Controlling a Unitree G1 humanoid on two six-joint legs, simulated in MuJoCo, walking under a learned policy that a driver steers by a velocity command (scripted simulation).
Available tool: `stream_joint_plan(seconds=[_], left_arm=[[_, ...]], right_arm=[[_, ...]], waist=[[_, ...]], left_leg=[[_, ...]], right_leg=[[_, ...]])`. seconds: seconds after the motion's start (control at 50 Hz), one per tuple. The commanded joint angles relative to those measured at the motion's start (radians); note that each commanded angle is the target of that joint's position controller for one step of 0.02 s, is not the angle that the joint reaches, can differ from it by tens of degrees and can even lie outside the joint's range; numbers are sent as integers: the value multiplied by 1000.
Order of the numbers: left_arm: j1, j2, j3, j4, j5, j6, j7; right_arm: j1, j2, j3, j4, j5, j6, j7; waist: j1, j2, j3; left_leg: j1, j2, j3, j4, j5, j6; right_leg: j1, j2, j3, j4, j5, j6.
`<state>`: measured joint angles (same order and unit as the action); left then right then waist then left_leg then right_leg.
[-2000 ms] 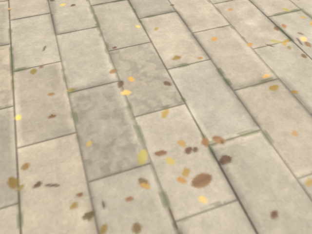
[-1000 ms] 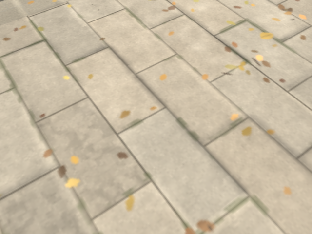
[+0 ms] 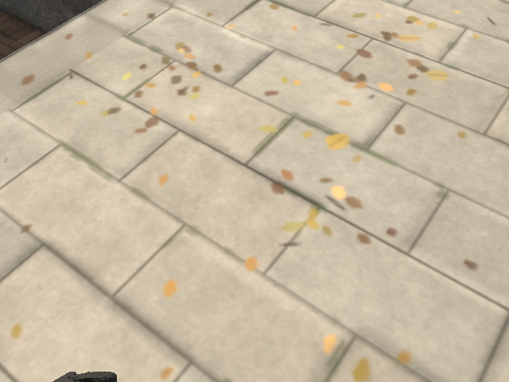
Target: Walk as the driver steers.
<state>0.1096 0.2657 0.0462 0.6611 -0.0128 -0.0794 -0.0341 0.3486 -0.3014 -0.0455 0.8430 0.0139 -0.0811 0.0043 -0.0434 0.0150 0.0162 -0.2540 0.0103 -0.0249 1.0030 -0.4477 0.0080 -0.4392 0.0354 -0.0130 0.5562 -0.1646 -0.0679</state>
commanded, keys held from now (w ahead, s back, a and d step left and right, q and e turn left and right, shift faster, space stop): w+e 1.00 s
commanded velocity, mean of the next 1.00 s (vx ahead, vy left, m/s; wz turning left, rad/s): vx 0.50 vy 0.00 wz -0.53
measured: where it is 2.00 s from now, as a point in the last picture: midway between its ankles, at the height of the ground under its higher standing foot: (413, 243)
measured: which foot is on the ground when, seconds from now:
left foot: up 0.00-0.40, down 0.42-0.94, up 0.96-1.00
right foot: down 0.00-0.42, up 0.44-0.90, down 0.92-1.00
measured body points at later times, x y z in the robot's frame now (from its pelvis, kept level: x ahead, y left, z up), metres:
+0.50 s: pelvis +0.27 +0.02 +0.00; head +0.29 +0.01 +0.45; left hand +0.37 +0.29 -0.12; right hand +0.41 -0.27 -0.07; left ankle +0.36 +0.11 -0.73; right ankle +0.11 -0.08 -0.66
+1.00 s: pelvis +0.48 -0.13 -0.01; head +0.51 -0.16 +0.44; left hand +0.79 -0.02 -0.08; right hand +0.37 -0.41 -0.13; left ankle +0.42 +0.10 -0.64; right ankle +0.51 -0.24 -0.73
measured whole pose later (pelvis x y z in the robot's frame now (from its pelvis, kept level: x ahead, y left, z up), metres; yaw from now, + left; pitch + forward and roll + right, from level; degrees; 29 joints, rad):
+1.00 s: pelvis +0.48 -0.13 -0.01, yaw -34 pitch +2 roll +1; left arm 0.13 0.30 0.07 0.60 -0.02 -0.03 -0.04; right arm 0.27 -0.32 -0.07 0.82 0.02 -0.08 0.00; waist -0.04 0.00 0.07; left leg -0.24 0.07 0.03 1.10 -0.48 -0.02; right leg -0.48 0.04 -0.02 0.65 -0.19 -0.09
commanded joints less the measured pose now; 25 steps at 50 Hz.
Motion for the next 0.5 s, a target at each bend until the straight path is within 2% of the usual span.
stream_joint_plan(seconds=[0.02, 0.04, 0.06, 0.1, 0.16, 0.22, 0.3, 0.34, 0.38, 0.4, 0.42, 0.44, 0.46, 0.48, 0.5], left_arm=[[188, 149, 47, -12, 7, 4, 5], [149, 125, 39, -22, 12, 2, 4], [128, 119, 37, -28, 15, 3, 5], [129, 129, 43, -24, 8, -1, 12], [172, 164, 56, -2, 1, -1, 31], [227, 174, 60, 21, -7, 7, 43], [293, 179, 62, 48, -17, 19, 49], [297, 178, 63, 51, -16, 28, 53], [277, 173, 63, 47, -14, 38, 55], [266, 144, 54, 40, -10, 39, 54], [249, 89, 33, 18, 4, 35, 50], [375, 30, 14, -3, -21, 24, 51], [379, 112, 25, 4, -27, 20, 53], [288, 170, 43, 0, -26, 25, 52], [230, 167, 45, -11, -18, 31, 53]], right_arm=[[-92, -117, -19, -128, -1, -55, 6], [-97, -119, -26, -129, -20, -50, 2], [-88, -108, -26, -132, -26, -42, 2], [-83, -86, -25, -137, -29, -27, -1], [-192, -63, -16, -172, -31, -18, -8], [-308, -39, -7, -200, -25, -25, 1], [-409, -59, -12, -235, -9, -38, 16], [-408, -81, -22, -241, -7, -45, 21], [-332, -98, -34, -226, -6, -53, 19], [-241, -122, -49, -205, -13, -56, 11], [-87, -175, -65, -191, -28, -58, 1], [18, -247, -86, -159, -32, -40, -1], [25, -175, -72, -159, -11, -32, 6], [-14, -114, -55, -168, -11, -28, 2], [-67, -94, -46, -173, -19, -23, 2]], waist=[[97, -66, -93], [64, -54, -67], [38, -75, -58], [20, -88, -56], [44, -73, -17], [86, -82, -5], [117, -89, 0], [106, -105, -5], [60, -133, -28], [15, -126, -83], [-56, -47, -215], [-24, 251, -354], [-31, 250, -318], [-49, 144, -189], [-33, 72, -109]], left_leg=[[-534, 74, -47, 208, 87, 16], [-472, 98, -54, 135, 131, 9], [-421, 104, -53, 98, 153, -2], [-382, 97, -39, 34, 182, -29], [-393, 78, -35, -149, 332, -56], [-325, 38, -37, -347, 497, -61], [-266, 2, -53, -471, 512, -51], [-228, -7, -63, -516, 447, -35], [-111, -15, -43, -564, 384, -4], [42, 6, -43, -590, 384, 26], [294, 160, -175, -559, 365, 91], [643, 382, -573, -603, 192, 245], [625, 424, -729, -667, 6, 248], [507, 383, -597, -689, -2, 208], [382, 340, -464, -707, 105, 183]], right_leg=[[497, -288, 489, -285, -35, -214], [402, -255, 433, -308, 53, -201], [340, -233, 408, -332, 104, -201], [271, -213, 360, -358, 173, -218], [220, -184, 301, -373, 192, -204], [193, -149, 272, -354, 138, -164], [245, -172, 341, -292, 75, -148], [293, -186, 396, -237, 66, -133], [302, -174, 424, -163, 104, -110], [269, -126, 399, -67, 143, -82], [151, -68, 326, 187, 56, -44], [-208, 67, 176, 511, -328, 27], [-350, -1, 192, 676, -422, 40], [-386, -41, 193, 730, -333, 48], [-358, -74, 158, 724, -260, 56]])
